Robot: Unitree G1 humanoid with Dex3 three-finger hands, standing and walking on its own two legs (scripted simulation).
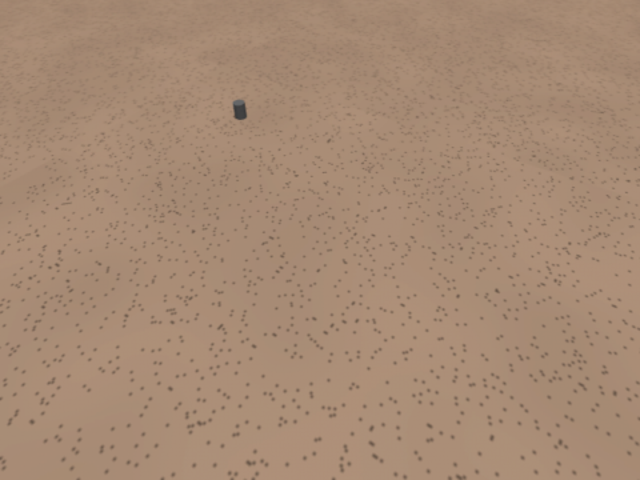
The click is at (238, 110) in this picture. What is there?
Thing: squat round
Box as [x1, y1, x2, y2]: [233, 100, 246, 119]
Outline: 235,100 233,102 235,117 238,119 242,119 246,116 244,102 242,100
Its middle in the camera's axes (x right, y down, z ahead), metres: -0.49 -0.78 +2.31
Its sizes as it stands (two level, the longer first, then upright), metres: 0.069 0.069 0.092
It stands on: the floor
